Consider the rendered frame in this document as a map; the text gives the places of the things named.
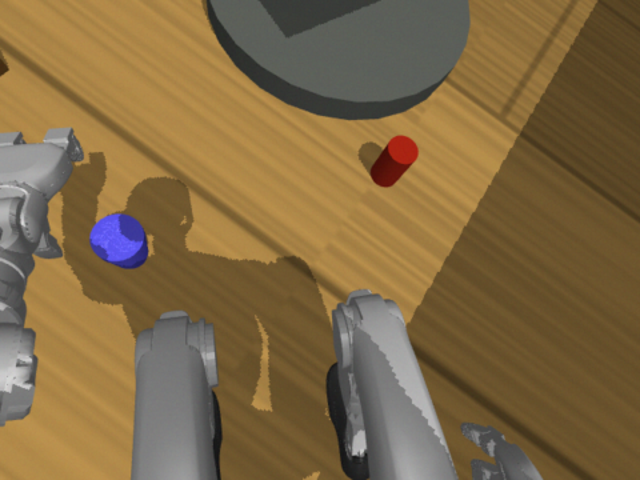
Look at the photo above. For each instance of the left robot hand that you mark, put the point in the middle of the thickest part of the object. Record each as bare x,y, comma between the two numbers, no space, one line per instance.
45,167

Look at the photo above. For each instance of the right robot foot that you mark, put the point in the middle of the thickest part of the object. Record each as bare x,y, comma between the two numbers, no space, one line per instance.
356,468

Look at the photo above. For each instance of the right robot hand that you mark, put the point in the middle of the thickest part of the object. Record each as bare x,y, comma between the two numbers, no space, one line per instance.
511,462

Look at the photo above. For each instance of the left robot arm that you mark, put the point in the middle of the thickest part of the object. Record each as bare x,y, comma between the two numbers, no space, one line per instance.
23,213

